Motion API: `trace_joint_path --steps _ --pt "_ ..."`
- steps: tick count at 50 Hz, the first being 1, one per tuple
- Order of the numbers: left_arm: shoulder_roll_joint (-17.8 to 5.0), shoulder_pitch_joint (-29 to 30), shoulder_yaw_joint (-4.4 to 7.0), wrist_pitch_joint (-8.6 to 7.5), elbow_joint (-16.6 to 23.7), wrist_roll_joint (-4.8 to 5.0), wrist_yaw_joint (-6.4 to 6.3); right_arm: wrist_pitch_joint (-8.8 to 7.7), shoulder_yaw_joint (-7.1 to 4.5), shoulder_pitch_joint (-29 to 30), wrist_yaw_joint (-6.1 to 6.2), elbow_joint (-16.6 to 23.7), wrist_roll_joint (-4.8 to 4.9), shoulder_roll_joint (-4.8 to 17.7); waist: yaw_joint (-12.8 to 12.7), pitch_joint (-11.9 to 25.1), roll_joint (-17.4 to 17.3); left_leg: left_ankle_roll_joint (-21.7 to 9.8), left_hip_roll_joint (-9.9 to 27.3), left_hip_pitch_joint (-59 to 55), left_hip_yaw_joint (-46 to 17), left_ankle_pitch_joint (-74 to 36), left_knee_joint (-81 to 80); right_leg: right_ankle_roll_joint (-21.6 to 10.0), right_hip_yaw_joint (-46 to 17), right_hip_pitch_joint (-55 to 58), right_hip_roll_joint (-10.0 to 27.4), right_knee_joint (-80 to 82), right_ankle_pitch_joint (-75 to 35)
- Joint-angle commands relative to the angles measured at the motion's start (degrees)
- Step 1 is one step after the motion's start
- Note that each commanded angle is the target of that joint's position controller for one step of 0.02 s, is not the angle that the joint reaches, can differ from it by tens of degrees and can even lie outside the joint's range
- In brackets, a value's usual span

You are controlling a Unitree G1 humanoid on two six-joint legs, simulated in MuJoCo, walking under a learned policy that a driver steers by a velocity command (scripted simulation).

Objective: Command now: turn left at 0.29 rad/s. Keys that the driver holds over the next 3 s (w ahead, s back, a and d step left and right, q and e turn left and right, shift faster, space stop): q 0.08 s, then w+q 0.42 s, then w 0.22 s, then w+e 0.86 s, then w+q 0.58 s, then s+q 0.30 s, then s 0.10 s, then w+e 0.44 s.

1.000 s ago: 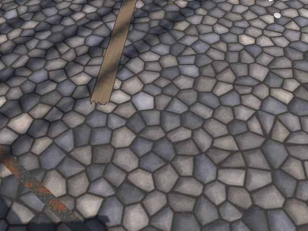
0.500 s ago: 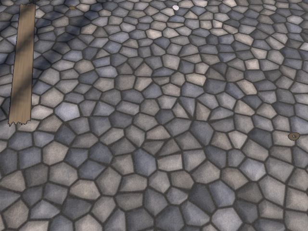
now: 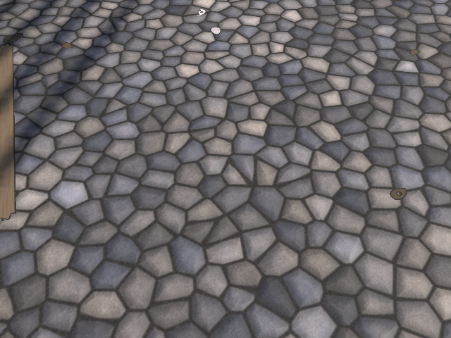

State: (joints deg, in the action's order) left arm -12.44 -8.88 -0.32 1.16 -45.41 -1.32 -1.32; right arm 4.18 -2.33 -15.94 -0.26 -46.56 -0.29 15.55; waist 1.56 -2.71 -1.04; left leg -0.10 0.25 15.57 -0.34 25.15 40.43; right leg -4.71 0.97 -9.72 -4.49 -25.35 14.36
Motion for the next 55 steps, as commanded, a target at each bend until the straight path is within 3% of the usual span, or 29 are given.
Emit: trace_joint_path --steps 1,3,4,5,6,7,8,9,11,14,20,22,24,25,26,27,28,29,31,38,42,45,47,48,49,50,51,52,55 --pt "-11.49 -1.24 3.61 -0.22 1.53 0.29 -0.82 -1.59 -1.08 0.68 0.39 3.79 0.25 4.72 -1.66 2.56 5.77 -1.06 -0.59 2.72 1.73 0.9 -2.49 -8.23 -12.43 4.89 18.76 2.92 -29.22" --pt "-11.86 -0.16 4.12 0.08 1.18 0.53 -1.04 -2.22 -0.82 -0.94 0.37 3.58 0.24 3.9 0.25 3.24 5.12 -2.19 -0.92 -2.12 1.99 -7.39 -12.47 -5.74 -9.8 3.29 17.3 -0.46 -27.64" --pt "-11.67 -0.02 4.32 0.02 1.34 0.48 -1.13 -2.72 -1.11 -1.14 0.38 3.78 -0.23 5.5 0.54 3.63 3.06 -3.48 0.94 -5.55 -2.68 -14.32 -17.18 -3.08 -7.89 0.15 14.98 -3.94 -21.47" --pt "-9.42 0.57 3.92 0.06 3.06 0.07 -0.95 -3.36 -2.06 -4.23 0.5 3.79 -1.4 10.1 0.58 6.18 -5.4 -7.0 10.48 -11.51 -17.35 -19.31 -22.06 0.11 -2.67 -7.71 8.58 -14.77 -5.5" --pt "-7.39 4.95 3.28 0.28 5.81 -0.07 -0.88 -3.15 -4.26 -7.08 0.16 2.09 -0.44 16.01 1.97 1.84 -15.85 -15.7 18.75 -12.69 -31.3 -22.82 -24.25 2.37 2.27 -20.67 -1.95 -21.65 18.18" --pt "-8.75 5.17 3.42 0.22 5.61 -1.44 -0.32 -3.16 -3.89 -9.63 -0.14 1.5 -0.68 13.55 2.55 1.09 -9.2 -18.48 19.4 -13.73 -33.32 -9.91 -27.19 2.37 -3.0 -25.09 0.99 -30.22 20.79" --pt "-9.19 4.49 3.7 -0.08 4.92 -1.17 0.57 -2.97 -3.39 -6.97 -0.1 1.94 -0.44 11.01 1.13 -1.13 -5.71 -17.57 16.76 -11.55 -30.81 3.74 -29.16 2.53 -4.37 -26.6 2.91 -32.01 15.85" --pt "-10.09 4.08 3.98 -0.65 4.4 -0.56 1.3 -2.62 -2.94 -3.08 0.12 3.04 -0.49 9.28 -0.25 -3.36 -4.6 -15.24 13.58 -9.4 -28.22 10.57 -31.34 3.14 -4.25 -26.89 4.22 -30.71 11.29" --pt "-9.75 4.07 3.8 -1.51 3.87 -0.95 2.41 -3.12 -2.8 -1.65 0.53 3.43 -0.47 8.43 -0.26 -3.11 -5.67 -14.02 9.93 -10.46 -24.52 4.41 -32.51 5.14 -3.02 -26.5 4.66 -29.11 5.6" --pt "-8.72 5.41 3.34 -2.22 4.01 -0.98 2.97 -4.38 -3.49 -5.22 0.2 2.1 -0.33 9.52 1.21 -0.7 -3.72 -14.13 8.33 -13.31 -21.96 -3.07 -30.8 7.1 -2.1 -26.28 4.33 -23.96 2.46" --pt "-9.27 9.8 2.78 -3.13 6.46 -0.25 2.93 -5.25 -4.65 -6.97 -0.31 1.99 -0.9 11.62 3.22 -0.87 -6.33 -13.75 7.76 -8.5 -24.11 -2.57 -27.58 7.66 -1.76 -20.45 3.73 -12.2 2.7" --pt "-9.71 6.94 2.83 -3.73 6.37 0.3 2.56 -5.51 -4.9 -4.45 -0.52 3.0 -1.05 12.02 1.15 -0.46 -6.6 -12.2 7.18 -3.23 -25.26 -3.63 -25.65 6.82 -1.93 -12.14 2.94 -7.57 2.23" --pt "-10.33 -1.82 3.3 -4.74 4.18 0.37 1.5 -5.82 -4.78 -0.93 -0.41 3.95 -0.83 11.38 -4.36 0.86 -4.28 -9.16 4.13 5.72 -24.41 -5.13 -19.2 5.74 -1.75 3.86 2.02 -0.46 -1.22" --pt "-13.64 -8.44 4.26 -5.5 2.94 -0.27 0.65 -6.39 -4.06 -0.61 -0.42 4.47 -0.45 8.86 -7.39 4.0 0.79 -6.89 0.2 11.46 -20.56 -3.78 -9.8 4.38 -7.01 13.78 7.22 2.89 3.26" --pt "-21.09 -15.44 5.85 -5.57 2.6 -1.82 -0.13 -7.05 -2.31 0.13 -0.71 7.47 0.76 2.64 -9.62 10.42 16.71 -3.91 -8.27 20.41 -9.26 5.16 9.8 -0.39 -31.18 22.37 24.14 13.16 25.97" --pt "-22.1 -14.42 6.3 -5.05 1.55 -1.77 0.03 -6.61 -2.38 -2.35 -0.54 7.29 -0.44 5.11 -6.13 8.17 16.06 -4.3 -7.2 24.51 -7.66 7.96 19.97 -4.23 -46.6 15.96 28.76 18.22 35.12" --pt "-16.77 -10.35 5.16 -4.97 2.44 -1.32 0.48 -6.29 -2.67 -3.36 -0.67 5.44 -0.93 6.72 -3.64 2.25 8.07 -5.28 -3.73 24.86 -9.22 2.94 23.76 -4.86 -41.38 10.74 26.75 17.19 34.44" --pt "-12.55 -7.54 4.22 -5.25 2.78 -0.77 0.91 -6.38 -2.57 -2.46 -1.38 4.41 -1.2 6.57 -2.6 -0.95 4.37 -5.23 -1.87 23.71 -8.56 -1.93 22.57 -4.08 -32.65 6.92 23.11 16.43 25.78" --pt "-9.37 -7.41 3.2 -6.04 2.06 -0.77 0.85 -6.24 -2.34 -0.95 -2.42 4.09 -1.93 5.67 -2.3 -0.8 7.49 -4.01 -0.43 21.82 -6.87 -7.27 20.33 -2.78 -20.92 6.03 17.63 16.81 9.98" --pt "-8.44 -14.17 3.05 -7.37 -3.03 0.76 1.6 -5.92 -0.65 10.77 -3.29 7.78 -2.8 3.71 -3.11 -0.75 7.05 -0.32 1.68 25.63 -0.77 -14.92 10.35 -6.0 -10.61 8.72 15.93 17.16 -15.06" --pt "-10.45 -16.95 3.61 -6.76 -5.2 0.49 1.7 -6.41 0.86 17.62 -3.31 9.88 -1.71 1.86 -4.5 -1.08 7.77 -0.07 0.74 15.34 3.33 -16.62 -2.88 -5.62 -9.23 4.68 14.97 14.81 -23.05" --pt "-12.07 -16.97 4.15 -6.23 -6.23 0.63 1.64 -6.93 0.32 14.35 -1.99 9.08 -1.43 3.74 -2.02 -0.04 7.02 -2.09 -0.89 6.81 3.32 -16.42 -7.71 -4.45 -11.27 5.02 16.59 10.18 -30.56" --pt "-11.58 -16.55 4.04 -6.09 -6.62 1.22 1.76 -7.96 -1.03 1.92 -0.52 4.78 -2.35 6.58 3.6 6.59 3.19 -4.31 -1.48 -11.63 2.65 -17.71 -13.41 -2.33 -7.71 1.28 12.21 -5.81 -35.66" --pt "-9.01 -15.71 3.32 -6.25 -4.73 1.47 1.95 -8.51 -2.23 -7.52 0.46 3.61 -3.56 10.92 7.45 13.75 -2.25 -6.8 10.72 -24.73 -9.68 -7.37 -15.99 -1.16 -5.37 -8.06 8.66 -21.11 -19.82" --pt "-2.38 -21.42 2.14 -5.83 -3.15 2.45 1.6 -8.17 -3.22 -9.39 0.72 3.66 -4.1 16.08 4.37 19.43 -14.42 -10.66 26.23 -33.94 -33.06 -0.3 -22.39 0.41 -1.25 -23.23 1.12 -38.04 15.26" --pt "-8.95 -20.28 3.82 -4.85 -4.49 0.95 1.12 -7.54 -2.83 -6.98 0.54 3.75 -2.15 12.58 3.96 15.61 -8.22 -11.87 25.26 -27.12 -37.47 5.12 -25.66 -0.47 -5.07 -26.56 3.17 -44.03 13.55" --pt "-8.92 -16.84 4.26 -4.54 -4.26 0.69 1.52 -7.6 -1.57 -1.71 0.42 4.24 -1.7 7.85 1.7 7.35 -4.57 -10.71 22.18 -20.03 -28.42 4.35 -26.75 -0.84 -5.84 -27.42 5.73 -43.99 8.32" --pt "-7.16 -14.97 3.98 -4.41 -4.26 0.75 1.96 -8.07 -0.96 1.26 0.2 4.33 -1.48 5.13 0.49 3.24 -4.13 -9.7 19.23 -14.46 -20.72 -3.74 -28.47 -0.49 -5.2 -26.23 7.44 -42.21 4.77" --pt "-5.66 -14.47 4.25 -2.57 -4.86 -0.38 3.07 -9.57 -0.39 1.19 0.46 2.81 -1.26 2.75 -1.99 1.45 -5.28 -7.63 14.98 -8.96 -8.21 -19.39 -30.3 0.78 -4.06 -22.59 8.72 -40.3 1.75"
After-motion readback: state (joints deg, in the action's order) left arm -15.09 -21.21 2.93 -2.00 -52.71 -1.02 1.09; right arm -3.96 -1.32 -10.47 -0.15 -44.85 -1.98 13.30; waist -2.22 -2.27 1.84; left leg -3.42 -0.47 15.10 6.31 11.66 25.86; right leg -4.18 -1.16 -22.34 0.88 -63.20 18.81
